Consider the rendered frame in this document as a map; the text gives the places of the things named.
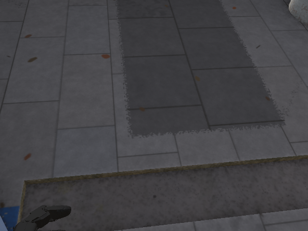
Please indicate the robot left hand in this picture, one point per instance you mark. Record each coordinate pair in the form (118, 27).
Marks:
(41, 216)

